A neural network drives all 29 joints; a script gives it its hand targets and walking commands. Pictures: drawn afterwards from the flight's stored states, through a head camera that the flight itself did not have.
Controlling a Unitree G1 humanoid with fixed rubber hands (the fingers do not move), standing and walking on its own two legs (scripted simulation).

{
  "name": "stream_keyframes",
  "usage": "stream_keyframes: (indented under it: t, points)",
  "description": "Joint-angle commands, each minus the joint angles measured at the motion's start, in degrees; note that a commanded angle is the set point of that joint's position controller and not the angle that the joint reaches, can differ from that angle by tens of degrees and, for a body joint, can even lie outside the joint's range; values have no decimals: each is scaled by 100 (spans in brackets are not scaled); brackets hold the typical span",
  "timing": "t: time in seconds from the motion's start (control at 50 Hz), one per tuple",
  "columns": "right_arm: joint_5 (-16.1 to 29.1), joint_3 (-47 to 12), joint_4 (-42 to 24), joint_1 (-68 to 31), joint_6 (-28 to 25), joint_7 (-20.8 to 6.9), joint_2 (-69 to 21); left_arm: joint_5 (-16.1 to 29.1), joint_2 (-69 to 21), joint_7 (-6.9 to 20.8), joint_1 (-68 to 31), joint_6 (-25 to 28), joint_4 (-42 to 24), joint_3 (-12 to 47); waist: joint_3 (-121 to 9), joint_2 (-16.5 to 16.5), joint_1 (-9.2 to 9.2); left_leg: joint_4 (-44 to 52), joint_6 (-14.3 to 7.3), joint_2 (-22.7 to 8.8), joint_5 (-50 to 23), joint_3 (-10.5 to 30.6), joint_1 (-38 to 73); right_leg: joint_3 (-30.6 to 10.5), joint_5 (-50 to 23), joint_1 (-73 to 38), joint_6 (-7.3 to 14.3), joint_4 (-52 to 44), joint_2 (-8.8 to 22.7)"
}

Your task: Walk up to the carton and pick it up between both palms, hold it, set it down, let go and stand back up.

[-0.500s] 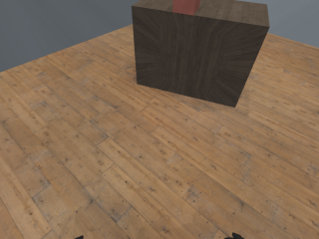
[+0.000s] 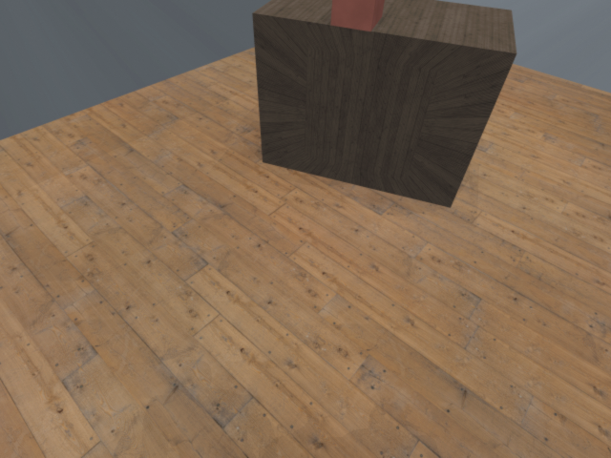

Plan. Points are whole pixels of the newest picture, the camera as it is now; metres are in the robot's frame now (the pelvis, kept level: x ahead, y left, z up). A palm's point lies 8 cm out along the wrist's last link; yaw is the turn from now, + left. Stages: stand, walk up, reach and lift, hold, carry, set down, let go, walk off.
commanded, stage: stand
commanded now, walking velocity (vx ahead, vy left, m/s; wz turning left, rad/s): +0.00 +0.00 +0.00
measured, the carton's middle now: out of the picture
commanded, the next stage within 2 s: none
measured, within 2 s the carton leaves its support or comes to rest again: neither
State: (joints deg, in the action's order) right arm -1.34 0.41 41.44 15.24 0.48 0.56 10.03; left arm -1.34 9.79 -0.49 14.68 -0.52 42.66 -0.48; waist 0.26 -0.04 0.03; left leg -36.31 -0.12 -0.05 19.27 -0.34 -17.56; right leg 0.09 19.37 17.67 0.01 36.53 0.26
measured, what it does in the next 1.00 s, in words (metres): stands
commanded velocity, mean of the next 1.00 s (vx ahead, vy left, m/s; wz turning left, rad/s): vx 0.00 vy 0.00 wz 0.00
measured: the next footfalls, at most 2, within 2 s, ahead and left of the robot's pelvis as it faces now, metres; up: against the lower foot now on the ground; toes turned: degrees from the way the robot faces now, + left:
none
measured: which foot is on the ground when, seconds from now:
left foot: down 0.00-1.00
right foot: down 0.00-1.00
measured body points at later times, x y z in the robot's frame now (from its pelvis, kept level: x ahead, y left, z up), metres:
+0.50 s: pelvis +0.00 +0.00 +0.00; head +0.02 +0.00 +0.45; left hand +0.08 +0.23 -0.13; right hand +0.08 -0.23 -0.13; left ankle +0.00 +0.12 -0.73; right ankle +0.00 -0.12 -0.73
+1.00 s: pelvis +0.00 +0.00 +0.01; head +0.02 +0.00 +0.46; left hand +0.04 +0.23 -0.14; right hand +0.04 -0.23 -0.14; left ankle +0.00 +0.12 -0.73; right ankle +0.00 -0.12 -0.73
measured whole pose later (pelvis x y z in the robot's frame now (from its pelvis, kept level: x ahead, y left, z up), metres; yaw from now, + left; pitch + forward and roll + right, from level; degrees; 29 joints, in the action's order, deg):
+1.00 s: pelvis +0.00 +0.00 +0.01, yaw +0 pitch -1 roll +0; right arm -0.9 1.8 54.6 16.5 0.1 2.0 9.4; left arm -0.8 9.1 -1.9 15.3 -0.3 56.3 -2.4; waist 2.7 -0.2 0.0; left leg -28.8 0.0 0.0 16.0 -0.4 -11.6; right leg -0.1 16.4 12.0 -0.1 29.6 0.4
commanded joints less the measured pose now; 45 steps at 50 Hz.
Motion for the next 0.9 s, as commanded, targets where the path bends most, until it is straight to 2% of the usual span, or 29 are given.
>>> stream_keyframes:
  t: [0.0, 0.16, 0.2, 0.42, 0.62, 0.88]
  points:
    - [5, 168, -342, 36, -116, 41, 524, 5, 542, -38, 19, 110, -356, -168, -191, -1, 0, 696, -242, -282, -1013, 384, 78, -360, -990, -95, 231, -717, 259]
    - [11, 192, -175, 159, -103, 63, 541, 20, 522, -54, 82, 78, -145, -206, 48, -54, -11, 819, -223, -312, -898, 397, 36, -340, -908, -62, 185, -771, 269]
    - [12, 194, -142, 149, -100, 70, 531, 22, 540, -62, 78, 78, -126, -222, 2, 48, 3, 837, -215, -289, -891, 372, 59, -350, -895, -95, 193, -791, 285]
    - [26, 232, 127, 249, -127, 105, 544, 40, 543, -94, 143, 94, 185, -271, -151, 6, -5, 816, -248, -336, -1316, 378, 325, -354, -1293, -289, 211, -823, 323]
    - [33, 244, 503, 349, -97, 135, 495, 32, 524, -132, 202, 70, 550, -299, 108, -16, -5, 1028, -242, -360, -1176, 412, 264, -376, -1204, -387, 206, -983, 336]
    - [46, 248, 1036, 398, -113, 161, 458, 54, 469, -160, 314, 92, 1087, -299, 131, -22, 11, 1222, -242, -384, -1363, 393, 587, -402, -1350, -528, 201, -1221, 389]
